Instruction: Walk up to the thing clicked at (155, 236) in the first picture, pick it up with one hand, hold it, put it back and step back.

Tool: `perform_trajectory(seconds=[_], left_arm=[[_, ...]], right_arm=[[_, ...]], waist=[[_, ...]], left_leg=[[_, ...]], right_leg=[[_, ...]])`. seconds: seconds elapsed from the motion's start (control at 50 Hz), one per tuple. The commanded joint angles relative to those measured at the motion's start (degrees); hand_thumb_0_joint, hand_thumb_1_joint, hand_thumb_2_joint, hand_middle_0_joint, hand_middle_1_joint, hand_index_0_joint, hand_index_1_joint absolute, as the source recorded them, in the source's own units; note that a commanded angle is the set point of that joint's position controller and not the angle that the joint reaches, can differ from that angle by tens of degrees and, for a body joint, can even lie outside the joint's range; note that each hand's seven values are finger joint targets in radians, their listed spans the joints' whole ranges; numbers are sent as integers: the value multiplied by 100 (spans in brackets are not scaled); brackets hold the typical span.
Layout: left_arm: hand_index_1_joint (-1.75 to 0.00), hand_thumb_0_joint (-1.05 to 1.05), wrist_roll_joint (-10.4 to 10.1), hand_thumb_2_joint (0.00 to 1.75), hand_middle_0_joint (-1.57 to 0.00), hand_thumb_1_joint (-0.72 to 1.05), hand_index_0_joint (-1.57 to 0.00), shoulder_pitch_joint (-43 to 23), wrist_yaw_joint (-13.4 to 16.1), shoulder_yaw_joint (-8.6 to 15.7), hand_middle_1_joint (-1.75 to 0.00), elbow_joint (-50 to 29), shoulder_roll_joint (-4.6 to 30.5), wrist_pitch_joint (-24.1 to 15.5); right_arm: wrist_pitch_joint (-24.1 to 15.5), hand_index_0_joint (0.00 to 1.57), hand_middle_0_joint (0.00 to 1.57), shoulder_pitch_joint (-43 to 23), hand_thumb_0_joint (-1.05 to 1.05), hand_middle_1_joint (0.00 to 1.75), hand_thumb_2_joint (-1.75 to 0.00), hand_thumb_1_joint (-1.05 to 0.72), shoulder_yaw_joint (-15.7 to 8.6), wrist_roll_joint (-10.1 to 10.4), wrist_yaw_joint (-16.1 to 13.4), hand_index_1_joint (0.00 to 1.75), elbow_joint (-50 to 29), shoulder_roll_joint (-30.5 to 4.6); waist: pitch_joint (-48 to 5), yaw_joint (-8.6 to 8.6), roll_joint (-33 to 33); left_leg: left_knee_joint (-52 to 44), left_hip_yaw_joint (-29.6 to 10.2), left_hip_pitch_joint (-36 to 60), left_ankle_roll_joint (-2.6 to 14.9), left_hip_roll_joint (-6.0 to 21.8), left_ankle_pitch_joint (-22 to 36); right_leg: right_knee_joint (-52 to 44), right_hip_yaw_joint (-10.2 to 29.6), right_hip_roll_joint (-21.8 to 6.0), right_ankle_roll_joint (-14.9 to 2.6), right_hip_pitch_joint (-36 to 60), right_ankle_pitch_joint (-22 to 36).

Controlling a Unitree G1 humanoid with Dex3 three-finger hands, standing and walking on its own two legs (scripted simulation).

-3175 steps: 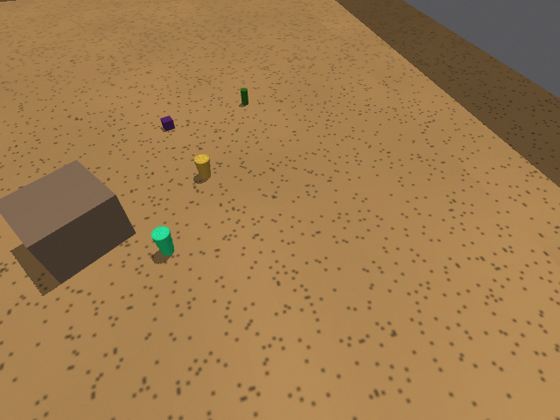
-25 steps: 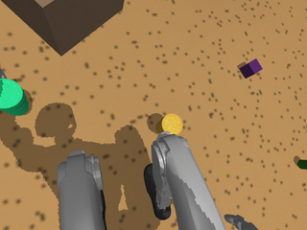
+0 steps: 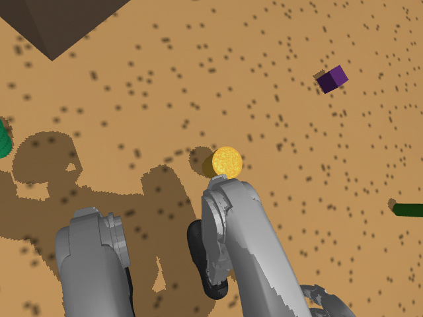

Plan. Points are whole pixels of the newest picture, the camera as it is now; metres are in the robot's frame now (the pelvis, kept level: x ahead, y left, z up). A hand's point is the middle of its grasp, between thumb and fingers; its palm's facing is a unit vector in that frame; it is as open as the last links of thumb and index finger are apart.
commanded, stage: lower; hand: left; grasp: from above
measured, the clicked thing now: out of the picture +0.47 +0.32 -0.25
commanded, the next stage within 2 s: rest in 0.06 s
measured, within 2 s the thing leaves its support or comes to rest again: rests again in 0.22 s
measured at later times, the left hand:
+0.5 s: hand out of the picture +0.47 +0.35 -0.22, palm faces -0.46 -0.09 -0.89, open 9.1 cm
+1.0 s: hand out of the picture +0.47 +0.36 -0.23, palm faces -0.42 -0.09 -0.90, open 10.6 cm
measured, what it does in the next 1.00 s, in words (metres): stands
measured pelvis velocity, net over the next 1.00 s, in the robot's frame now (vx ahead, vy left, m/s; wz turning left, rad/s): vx -0.01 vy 0.00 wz -0.07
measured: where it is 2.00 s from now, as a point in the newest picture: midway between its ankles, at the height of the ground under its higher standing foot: (168, 291)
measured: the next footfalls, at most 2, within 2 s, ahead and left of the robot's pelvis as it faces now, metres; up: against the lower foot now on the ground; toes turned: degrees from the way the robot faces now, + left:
none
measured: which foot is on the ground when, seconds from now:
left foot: down 0.00-1.00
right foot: down 0.00-1.00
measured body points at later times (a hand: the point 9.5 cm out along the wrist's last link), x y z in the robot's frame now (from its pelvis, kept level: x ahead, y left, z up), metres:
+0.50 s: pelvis +0.00 +0.00 -0.02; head +0.27 +0.10 +0.32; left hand +0.49 +0.35 -0.17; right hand +0.04 -0.27 -0.10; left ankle +0.06 +0.11 -0.31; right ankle +0.10 -0.12 -0.31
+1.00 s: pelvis -0.01 +0.00 -0.03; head +0.26 +0.12 +0.31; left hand +0.49 +0.36 -0.18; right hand +0.02 -0.27 -0.09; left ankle +0.06 +0.11 -0.31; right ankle +0.10 -0.12 -0.31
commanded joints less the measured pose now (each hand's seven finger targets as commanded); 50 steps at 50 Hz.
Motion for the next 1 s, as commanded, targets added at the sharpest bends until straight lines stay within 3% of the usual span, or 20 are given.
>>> perform_trajectory(seconds=[0.0, 0.06, 0.1, 0.22, 0.24, 0.28, 0.36, 0.38, 0.46, 0.58, 0.66, 0.7, 0.74, 0.8, 0.82, 0.84, 0.86, 0.98], left_arm=[[-104, 0, -174, 97, -76, 46, -81, -1908, 440, 353, -110, -1225, 1948, -160], [-105, 0, -91, 101, -78, 47, -82, -2000, 557, 439, -110, -1348, 2076, -192], [-105, 0, -63, 101, -79, 48, -83, -2083, 619, 353, -109, -1346, 2008, -181], [-99, 0, -12, 100, -79, 49, -83, -2026, 768, 301, -103, -888, 1965, -47], [-100, 0, 1, 100, -79, 48, -83, -2032, 765, 187, -104, -761, 1888, -33], [-98, 0, -3, 97, -78, 48, -82, -2015, 771, 190, -102, -649, 1954, -3], [-95, 0, -1, 91, -76, 47, -81, -1835, 752, 98, -100, -405, 1953, 39], [-95, 0, -12, 91, -76, 48, -82, -1919, 747, 75, -101, -329, 1923, 23], [-94, 0, -4, 87, -76, 48, -82, -1943, 676, -28, -100, -46, 1923, -29], [-93, 0, -11, 81, -75, 48, -81, -1879, 646, -86, -100, 148, 2035, -163], [-95, 0, -14, 74, -45, 16, -52, -1940, 670, -36, -103, 111, 2186, -258], [-96, 0, 48, 78, -39, 3, -46, -1997, 679, -61, -103, 64, 2259, -288], [-98, 0, 59, 81, -36, -2, -42, -2030, 697, -47, -105, 18, 2297, -307], [-101, 0, 87, 87, -31, -10, -36, -2025, 797, 28, -106, -51, 2415, -328], [-102, 0, 146, 88, -29, -14, -34, -2062, 816, -20, -107, -88, 2428, -318], [-102, 0, 165, 91, -30, -13, -34, -2045, 856, 82, -107, -126, 2466, -313], [-105, 0, 213, 95, -27, -17, -31, -1964, 869, 24, -109, -100, 2471, -282], [-110, 0, 148, 100, -25, -19, -29, -1905, 879, -33, -114, -73, 2209, -66]], right_arm=[[48, 20, 20, 1269, 0, 30, -90, -91, -499, -43, -41, 30, 33, -1650], [50, 20, 20, 1271, 0, 30, -90, -91, -510, -77, -39, 30, 54, -1664], [26, 20, 20, 1252, 0, 30, -90, -91, -475, -103, -37, 30, 54, -1643], [-41, 20, 20, 1233, 0, 30, -90, -90, -406, -114, -44, 30, 123, -1663], [-58, 20, 20, 1222, 0, 30, -90, -90, -356, -103, -43, 30, 102, -1630], [-95, 20, 20, 1210, 0, 30, -90, -90, -328, -104, -60, 30, 82, -1686], [-137, 20, 20, 1184, 0, 30, -90, -90, -244, -84, -68, 30, 23, -1721], [-149, 20, 20, 1223, 0, 30, -89, -90, -226, -91, -53, 30, 15, -1733], [-193, 20, 20, 1241, 0, 30, -90, -90, -135, -85, -47, 30, -2, -1767], [-249, 20, 20, 1247, 0, 30, -90, -90, -13, -138, -53, 30, -52, -1850], [-256, 20, 20, 1203, 0, 30, -89, -89, 6, -189, -80, 30, -67, -1930], [-257, 20, 20, 1173, 0, 30, -89, -89, 43, -200, -77, 30, -87, -1912], [-267, 20, 20, 1204, 0, 30, -89, -89, 63, -210, -82, 30, -71, -1918], [-281, 20, 20, 1104, 0, 30, -89, -89, 94, -230, -109, 30, -54, -1901], [-296, 20, 20, 1107, 0, 30, -90, -89, 93, -233, -109, 30, -34, -1930], [-294, 20, 20, 1133, 0, 30, -89, -89, 62, -248, -105, 30, -44, -1969], [-301, 20, 20, 1081, 0, 30, -90, -89, 96, -234, -104, 30, -38, -1914], [-346, 20, 20, 1121, 0, 30, -89, -89, 19, -246, -65, 30, -65, -1969]], waist=[[-4277, 48, 2706], [-4410, 35, 2952], [-4273, -30, 3028], [-4017, -138, 2786], [-3955, -164, 2744], [-3784, -199, 2645], [-3886, -194, 2647], [-3795, -307, 2627], [-3327, -404, 2362], [-3235, -486, 2156], [-3218, -457, 2353], [-3223, -462, 2384], [-3105, -490, 2363], [-3157, -395, 2515], [-3062, -426, 2634], [-3168, -425, 2623], [-3226, -362, 2683], [-3101, -456, 2826]], left_leg=[[-1402, 117, 3670, -95, 106, 1947], [-1382, 65, 3941, -119, 143, 2024], [-1326, 102, 3788, -116, 137, 1893], [-1215, 106, 3432, -66, 154, 1696], [-1191, 122, 3317, -39, 145, 1617], [-1139, 119, 3109, -37, 139, 1546], [-1132, 1, 3333, -69, 164, 1821], [-1105, 1, 3194, -68, 158, 1809], [-1035, 4, 2769, -34, 152, 1522], [-893, -5, 2593, -25, 166, 1520], [-942, -130, 2733, -89, 197, 1371], [-865, -65, 2615, -62, 200, 1325], [-877, -61, 2569, -54, 199, 1230], [-944, -92, 2693, -72, 218, 1083], [-916, -84, 2689, -92, 214, 1140], [-921, -139, 2794, -121, 222, 1273], [-911, -104, 2815, -106, 222, 1306], [-1043, -255, 3038, -178, 256, 1531]], right_leg=[[-922, -230, 71, -371, 1703, 1550], [-828, -266, 85, -365, 1554, 1565], [-806, -276, 93, -395, 1530, 1516], [-773, -334, 124, -363, 1490, 1476], [-786, -334, 148, -367, 1529, 1451], [-789, -356, 132, -366, 1570, 1427], [-671, -424, 158, -356, 1578, 1577], [-664, -444, 149, -346, 1633, 1600], [-700, -473, 180, -344, 1628, 1444], [-734, -526, 221, -330, 1878, 1458], [-683, -622, 213, -349, 1663, 1292], [-708, -607, 247, -348, 1757, 1273], [-722, -613, 253, -336, 1727, 1201], [-714, -639, 269, -332, 1669, 1109], [-695, -633, 261, -356, 1613, 1147], [-649, -679, 256, -362, 1574, 1226], [-628, -660, 276, -368, 1606, 1257], [-557, -724, 212, -355, 1327, 1396]])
